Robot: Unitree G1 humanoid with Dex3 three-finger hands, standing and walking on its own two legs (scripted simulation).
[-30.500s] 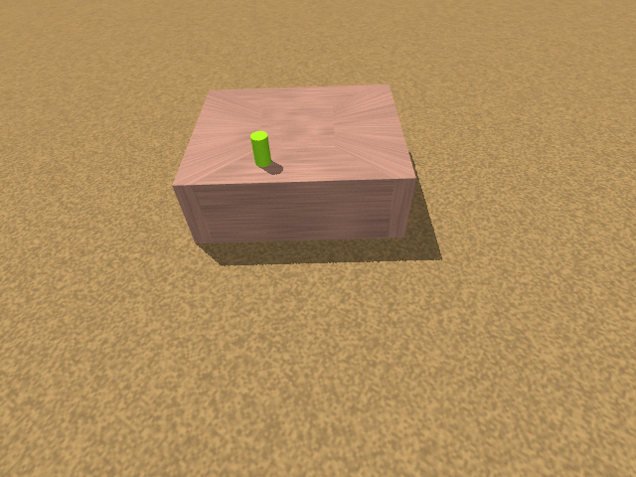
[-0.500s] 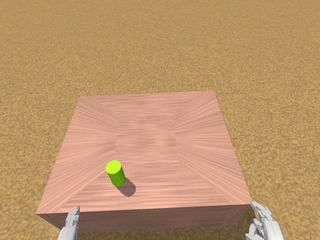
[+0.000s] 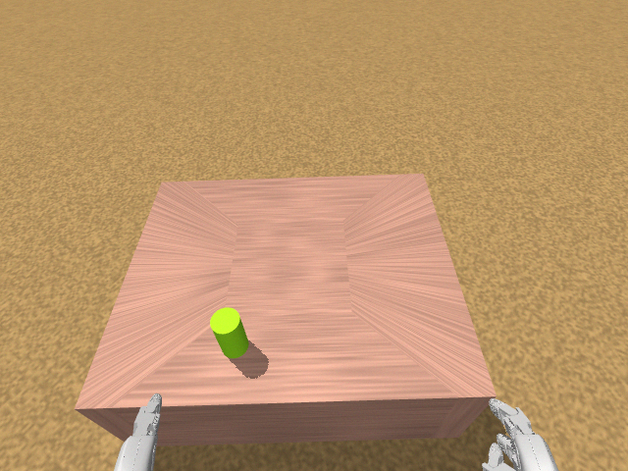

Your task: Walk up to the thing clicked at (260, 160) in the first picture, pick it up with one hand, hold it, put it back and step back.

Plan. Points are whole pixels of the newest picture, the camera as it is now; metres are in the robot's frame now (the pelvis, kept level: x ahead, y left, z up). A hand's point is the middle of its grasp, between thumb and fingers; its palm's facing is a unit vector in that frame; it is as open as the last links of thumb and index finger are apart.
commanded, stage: stand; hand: left
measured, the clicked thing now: (230, 333) +0.50 +0.22 -0.33
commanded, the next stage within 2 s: none
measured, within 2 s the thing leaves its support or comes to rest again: neither
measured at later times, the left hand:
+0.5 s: hand out of the picture +0.07 +0.26 -0.11, palm faces -0.01 -0.94 -0.35, open 8.0 cm
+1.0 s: hand out of the picture +0.05 +0.27 -0.10, palm faces +0.00 -0.94 -0.35, open 7.4 cm
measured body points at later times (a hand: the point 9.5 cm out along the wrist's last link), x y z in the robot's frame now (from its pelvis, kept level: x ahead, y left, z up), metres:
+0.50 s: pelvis +0.01 +0.02 +0.04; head +0.02 +0.02 +0.49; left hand +0.07 +0.31 -0.09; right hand +0.09 -0.27 -0.09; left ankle +0.03 +0.14 -0.69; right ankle +0.00 -0.12 -0.69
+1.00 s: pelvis +0.00 +0.01 +0.06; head +0.00 +0.01 +0.51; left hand +0.05 +0.31 -0.08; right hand +0.06 -0.28 -0.08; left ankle +0.03 +0.14 -0.69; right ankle +0.00 -0.12 -0.69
